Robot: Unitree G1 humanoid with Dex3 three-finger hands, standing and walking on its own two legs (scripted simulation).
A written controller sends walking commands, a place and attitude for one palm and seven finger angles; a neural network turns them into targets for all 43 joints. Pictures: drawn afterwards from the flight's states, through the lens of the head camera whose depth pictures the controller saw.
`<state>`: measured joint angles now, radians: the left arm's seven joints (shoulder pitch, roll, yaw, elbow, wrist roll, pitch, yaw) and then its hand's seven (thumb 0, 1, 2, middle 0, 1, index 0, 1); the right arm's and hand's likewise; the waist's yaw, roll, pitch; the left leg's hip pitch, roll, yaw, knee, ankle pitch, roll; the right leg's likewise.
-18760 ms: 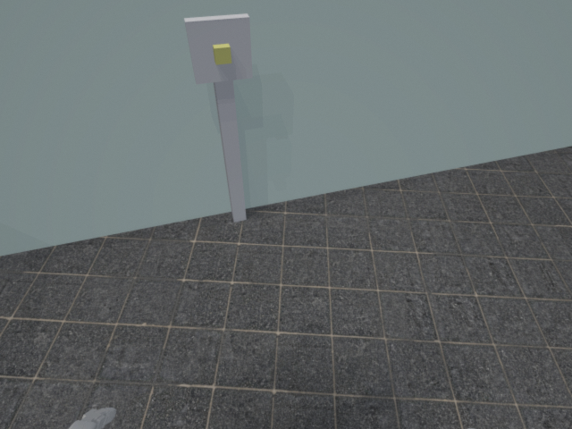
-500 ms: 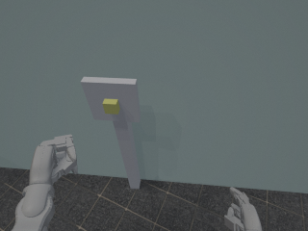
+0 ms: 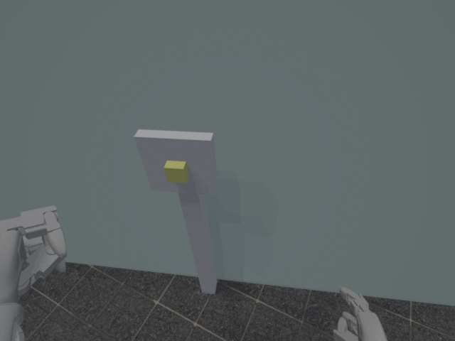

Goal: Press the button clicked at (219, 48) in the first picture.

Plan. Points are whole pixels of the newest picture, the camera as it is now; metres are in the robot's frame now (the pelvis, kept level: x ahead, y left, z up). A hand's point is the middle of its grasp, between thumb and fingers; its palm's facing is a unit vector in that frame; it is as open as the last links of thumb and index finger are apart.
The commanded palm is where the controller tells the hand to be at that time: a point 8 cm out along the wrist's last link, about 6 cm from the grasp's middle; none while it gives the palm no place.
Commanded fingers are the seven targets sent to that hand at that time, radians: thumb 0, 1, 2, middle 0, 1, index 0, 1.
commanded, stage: draw the hand back to the body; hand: left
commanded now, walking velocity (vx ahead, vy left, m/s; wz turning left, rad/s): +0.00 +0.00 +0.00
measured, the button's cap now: (177, 170) +0.48 +0.19 +0.03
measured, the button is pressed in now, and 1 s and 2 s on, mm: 0 0 0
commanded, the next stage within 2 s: step back with the hand held close in 0.22 s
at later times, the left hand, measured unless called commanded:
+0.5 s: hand (63, 260) +0.16 +0.24 +0.16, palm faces +0.40 -0.81 -0.43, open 3.1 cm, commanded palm +0.11 +0.27 +0.17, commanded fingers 0.00 0.90 0.90 -1.30 -1.50 -1.30 -1.50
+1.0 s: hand (10, 328) +0.09 +0.26 +0.15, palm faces +0.39 -0.80 -0.46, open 3.1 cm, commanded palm +0.03 +0.30 +0.17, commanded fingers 0.00 0.90 0.90 -1.30 -1.50 -1.30 -1.50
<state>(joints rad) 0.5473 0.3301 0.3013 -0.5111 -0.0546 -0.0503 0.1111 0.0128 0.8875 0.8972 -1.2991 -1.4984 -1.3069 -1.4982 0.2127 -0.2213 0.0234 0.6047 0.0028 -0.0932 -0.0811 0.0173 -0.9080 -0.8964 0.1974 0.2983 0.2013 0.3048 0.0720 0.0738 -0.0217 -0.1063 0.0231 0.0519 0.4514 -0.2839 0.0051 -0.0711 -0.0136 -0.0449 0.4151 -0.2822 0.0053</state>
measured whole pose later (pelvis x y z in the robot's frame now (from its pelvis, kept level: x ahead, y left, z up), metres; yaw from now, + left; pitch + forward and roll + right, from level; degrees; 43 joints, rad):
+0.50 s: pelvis -0.03 +0.00 +0.00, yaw -1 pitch -2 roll -1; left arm 0.55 0.31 0.33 -0.45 -0.04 -0.13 0.12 0.01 0.89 0.90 -1.30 -1.50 -1.31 -1.50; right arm 0.19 -0.24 0.01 0.59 0.00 -0.04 -0.08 0.02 -0.91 -0.90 0.20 0.30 0.20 0.30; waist 0.02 0.09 -0.01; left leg -0.19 0.05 0.05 0.46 -0.24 0.00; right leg -0.14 0.01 -0.04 0.39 -0.22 0.00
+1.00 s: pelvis -0.10 +0.02 -0.01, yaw +0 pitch -1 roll -2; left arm 0.61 0.34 0.35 -0.54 -0.01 -0.19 0.15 0.01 0.88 0.90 -1.30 -1.50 -1.31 -1.50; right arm 0.21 -0.22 0.00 0.53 0.01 -0.02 -0.09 0.02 -0.91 -0.90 0.20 0.30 0.20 0.30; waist 0.00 0.04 0.01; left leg -0.38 0.03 0.06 0.59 -0.21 0.05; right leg -0.34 -0.01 -0.03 0.52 -0.18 0.02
